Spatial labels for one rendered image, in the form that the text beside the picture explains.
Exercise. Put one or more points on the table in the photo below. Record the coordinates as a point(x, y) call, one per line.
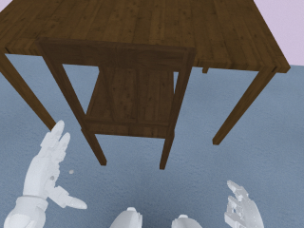
point(227, 34)

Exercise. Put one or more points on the left robot thigh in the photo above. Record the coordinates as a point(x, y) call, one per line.
point(128, 219)

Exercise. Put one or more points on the robot right hand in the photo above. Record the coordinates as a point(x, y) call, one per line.
point(247, 214)

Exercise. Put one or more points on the chair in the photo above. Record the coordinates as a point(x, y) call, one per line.
point(134, 92)

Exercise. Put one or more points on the robot left hand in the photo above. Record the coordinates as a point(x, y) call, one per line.
point(45, 165)

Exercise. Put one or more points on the robot left forearm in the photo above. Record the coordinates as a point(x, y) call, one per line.
point(29, 212)

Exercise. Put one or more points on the right robot thigh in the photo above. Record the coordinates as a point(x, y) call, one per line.
point(185, 223)

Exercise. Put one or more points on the robot thigh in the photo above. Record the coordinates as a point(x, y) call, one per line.
point(128, 219)
point(185, 223)

